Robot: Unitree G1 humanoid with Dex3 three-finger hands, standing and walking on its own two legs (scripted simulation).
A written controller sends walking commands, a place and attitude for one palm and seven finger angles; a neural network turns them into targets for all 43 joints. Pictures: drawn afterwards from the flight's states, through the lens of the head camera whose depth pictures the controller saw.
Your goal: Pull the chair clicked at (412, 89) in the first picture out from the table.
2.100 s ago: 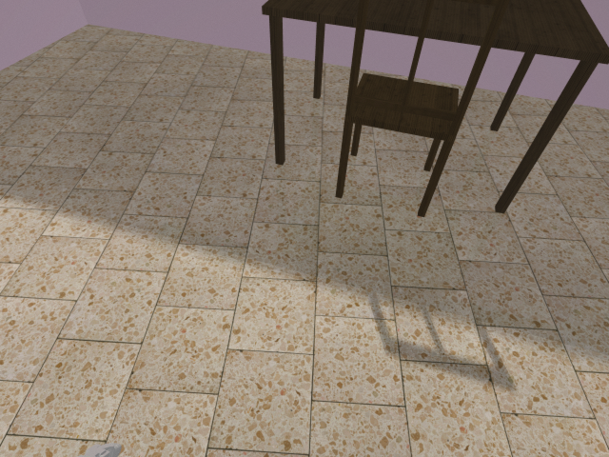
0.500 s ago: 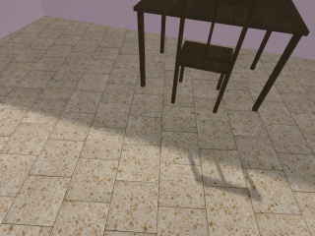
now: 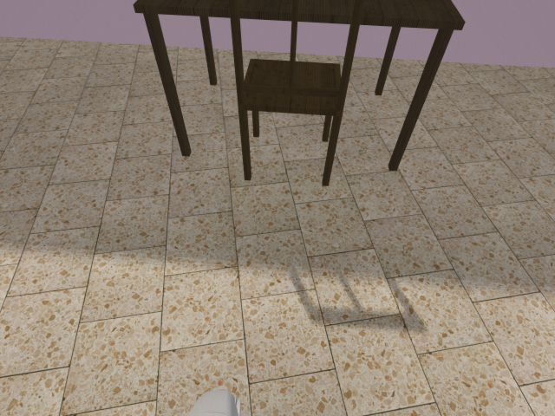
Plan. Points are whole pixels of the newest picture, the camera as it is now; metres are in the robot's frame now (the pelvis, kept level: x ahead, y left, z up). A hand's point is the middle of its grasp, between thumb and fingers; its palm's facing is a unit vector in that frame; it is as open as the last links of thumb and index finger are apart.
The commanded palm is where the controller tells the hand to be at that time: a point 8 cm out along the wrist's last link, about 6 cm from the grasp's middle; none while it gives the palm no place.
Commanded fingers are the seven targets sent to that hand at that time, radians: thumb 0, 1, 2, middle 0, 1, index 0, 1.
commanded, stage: walk to a spot facing it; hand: left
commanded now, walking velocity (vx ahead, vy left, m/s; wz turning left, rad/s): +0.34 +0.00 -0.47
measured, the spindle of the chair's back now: (293, 40) +1.26 +0.05 -0.06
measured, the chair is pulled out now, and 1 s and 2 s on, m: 0.00 0.00 0.00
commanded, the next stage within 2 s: turn to face it in 1.36 s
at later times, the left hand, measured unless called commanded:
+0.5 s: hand (165, 300) +0.33 +0.25 -0.16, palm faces -0.24 -0.95 -0.20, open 7.3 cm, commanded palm none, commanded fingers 0.00 0.90 0.90 -0.20 -0.30 -0.20 -0.30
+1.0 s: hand (273, 213) +0.58 +0.06 -0.17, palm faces -0.57 -0.80 -0.20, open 7.3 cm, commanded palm none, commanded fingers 0.00 0.90 0.90 -0.20 -0.30 -0.20 -0.30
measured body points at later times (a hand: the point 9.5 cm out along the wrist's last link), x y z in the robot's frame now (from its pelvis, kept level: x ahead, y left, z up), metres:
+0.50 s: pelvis +0.20 +0.07 +0.01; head +0.23 +0.09 +0.45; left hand +0.35 +0.30 -0.15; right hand +0.16 -0.17 -0.13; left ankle +0.21 +0.15 -0.74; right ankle +0.18 -0.07 -0.64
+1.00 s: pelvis +0.39 -0.04 -0.01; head +0.43 -0.06 +0.44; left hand +0.61 +0.10 -0.15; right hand +0.28 -0.25 -0.15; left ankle +0.46 +0.10 -0.66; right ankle +0.37 -0.12 -0.74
